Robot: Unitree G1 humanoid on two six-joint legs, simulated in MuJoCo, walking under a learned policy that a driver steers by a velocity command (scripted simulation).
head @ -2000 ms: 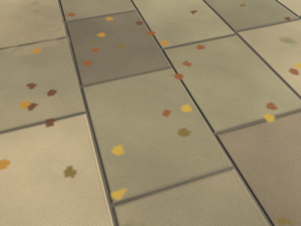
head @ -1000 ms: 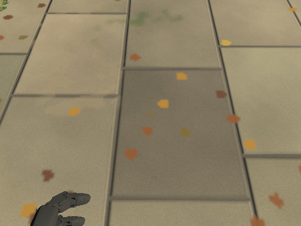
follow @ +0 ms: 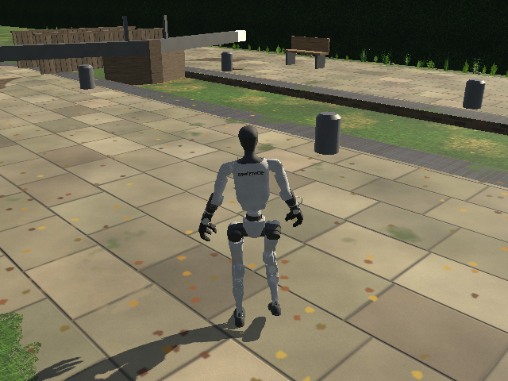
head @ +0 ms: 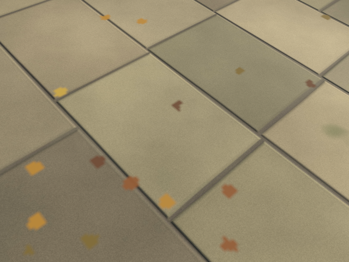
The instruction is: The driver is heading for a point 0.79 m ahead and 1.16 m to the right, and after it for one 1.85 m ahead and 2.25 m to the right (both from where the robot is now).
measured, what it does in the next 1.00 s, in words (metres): steps on the spot, turning right: right foot, then left foot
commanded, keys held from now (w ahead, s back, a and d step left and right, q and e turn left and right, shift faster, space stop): e+shift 1.00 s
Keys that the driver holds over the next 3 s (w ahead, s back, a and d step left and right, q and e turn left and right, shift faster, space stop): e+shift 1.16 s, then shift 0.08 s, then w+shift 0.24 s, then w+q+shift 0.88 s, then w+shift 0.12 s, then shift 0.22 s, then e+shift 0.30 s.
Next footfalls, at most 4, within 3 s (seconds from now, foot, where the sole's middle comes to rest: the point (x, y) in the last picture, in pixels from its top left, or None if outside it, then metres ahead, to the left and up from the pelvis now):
0.30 right None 0.00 -0.12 -0.78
0.84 left None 0.16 -0.02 -0.78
1.30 right None -0.05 -0.11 -0.78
1.86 left None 0.24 -0.47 -0.78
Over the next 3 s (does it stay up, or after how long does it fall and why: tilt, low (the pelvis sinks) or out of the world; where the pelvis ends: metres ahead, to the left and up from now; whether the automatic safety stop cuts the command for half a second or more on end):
stays up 0.69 -0.98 0.00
